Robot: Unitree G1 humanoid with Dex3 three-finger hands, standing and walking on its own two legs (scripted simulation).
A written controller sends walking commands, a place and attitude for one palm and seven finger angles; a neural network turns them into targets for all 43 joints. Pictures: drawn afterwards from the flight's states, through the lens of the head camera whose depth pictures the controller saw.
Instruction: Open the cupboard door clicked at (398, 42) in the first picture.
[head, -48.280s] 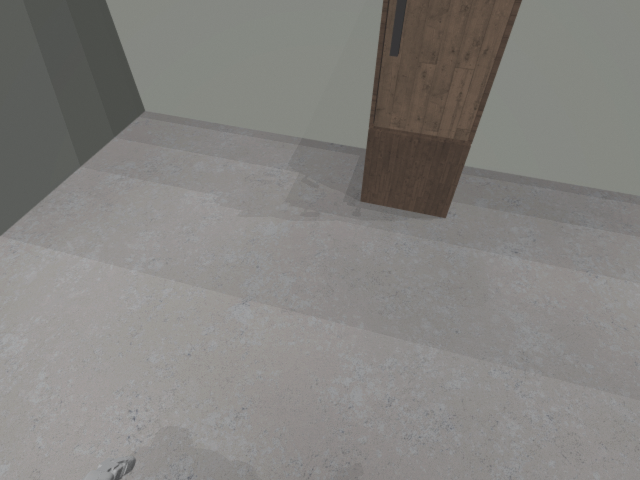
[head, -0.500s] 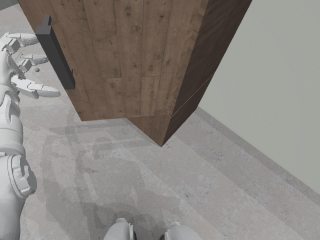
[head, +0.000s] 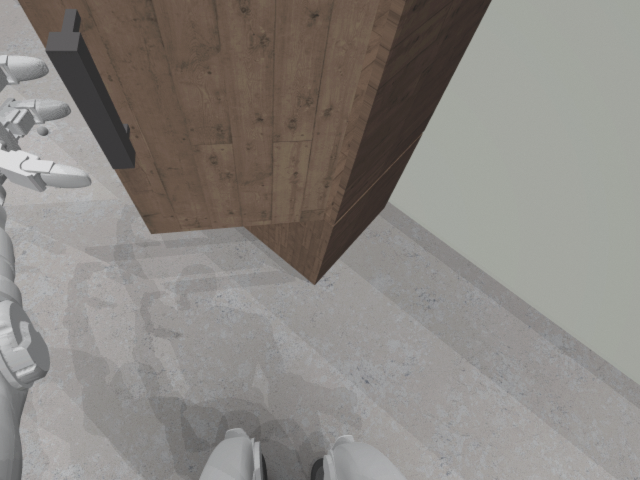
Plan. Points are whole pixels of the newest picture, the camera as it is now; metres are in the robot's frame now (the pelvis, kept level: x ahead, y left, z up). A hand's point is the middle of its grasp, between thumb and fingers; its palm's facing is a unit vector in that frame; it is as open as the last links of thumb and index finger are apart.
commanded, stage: slide the fingers in behind the handle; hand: left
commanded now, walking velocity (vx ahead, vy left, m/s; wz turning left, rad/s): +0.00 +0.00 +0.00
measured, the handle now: (100, 97) +0.55 +0.22 +0.09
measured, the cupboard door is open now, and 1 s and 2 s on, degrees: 49 48 49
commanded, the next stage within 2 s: close the thumb around the handle in 1.56 s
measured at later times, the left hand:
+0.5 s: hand (74, 131) +0.50 +0.24 +0.09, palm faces +0.08 -1.00 +0.02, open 14.0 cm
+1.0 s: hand (112, 129) +0.50 +0.21 +0.09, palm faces +0.11 -0.99 +0.00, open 13.9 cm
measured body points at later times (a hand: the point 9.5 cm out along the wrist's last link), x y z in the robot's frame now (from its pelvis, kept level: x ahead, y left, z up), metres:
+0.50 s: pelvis +0.00 +0.01 +0.00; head +0.12 +0.04 +0.44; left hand +0.49 +0.30 +0.09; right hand +0.01 -0.26 -0.10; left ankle +0.02 +0.08 -0.68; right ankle -0.02 -0.10 -0.68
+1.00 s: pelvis -0.01 +0.00 +0.00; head +0.11 +0.03 +0.43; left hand +0.49 +0.26 +0.09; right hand -0.01 -0.27 -0.11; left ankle +0.02 +0.08 -0.68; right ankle -0.02 -0.10 -0.68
